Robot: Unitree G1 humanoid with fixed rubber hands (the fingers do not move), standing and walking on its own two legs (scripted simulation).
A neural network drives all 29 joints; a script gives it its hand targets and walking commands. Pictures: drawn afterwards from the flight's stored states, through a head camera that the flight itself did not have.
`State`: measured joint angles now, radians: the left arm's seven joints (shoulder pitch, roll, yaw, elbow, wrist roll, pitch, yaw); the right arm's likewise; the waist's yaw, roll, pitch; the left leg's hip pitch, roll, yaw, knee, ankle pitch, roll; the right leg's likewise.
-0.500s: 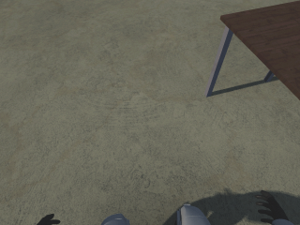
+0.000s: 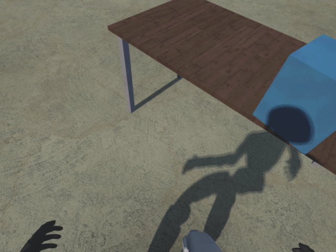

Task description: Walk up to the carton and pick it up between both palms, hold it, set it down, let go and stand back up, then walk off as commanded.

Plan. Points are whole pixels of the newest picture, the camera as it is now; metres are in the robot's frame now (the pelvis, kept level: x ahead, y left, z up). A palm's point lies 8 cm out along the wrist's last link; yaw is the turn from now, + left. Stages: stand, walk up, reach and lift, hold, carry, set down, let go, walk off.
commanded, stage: walk up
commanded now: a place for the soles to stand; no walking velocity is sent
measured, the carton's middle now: (313, 95) +0.52 -0.47 +0.05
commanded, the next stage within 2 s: none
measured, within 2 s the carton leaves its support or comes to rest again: neither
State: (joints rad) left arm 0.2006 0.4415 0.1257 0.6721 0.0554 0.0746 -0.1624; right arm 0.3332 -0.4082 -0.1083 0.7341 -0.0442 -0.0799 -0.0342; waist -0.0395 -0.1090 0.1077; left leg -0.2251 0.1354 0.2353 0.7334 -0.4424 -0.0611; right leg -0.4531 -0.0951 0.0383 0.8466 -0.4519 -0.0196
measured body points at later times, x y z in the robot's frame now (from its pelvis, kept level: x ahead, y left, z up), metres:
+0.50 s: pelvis +0.07 -0.09 -0.01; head +0.09 -0.08 +0.44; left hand +0.28 +0.18 -0.12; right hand +0.03 -0.41 -0.10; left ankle +0.13 +0.08 -0.71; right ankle +0.10 -0.22 -0.69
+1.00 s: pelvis +0.16 -0.16 -0.01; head +0.17 -0.15 +0.44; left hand +0.35 +0.10 -0.13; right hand +0.09 -0.47 -0.11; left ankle +0.26 -0.08 -0.71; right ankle +0.13 -0.27 -0.67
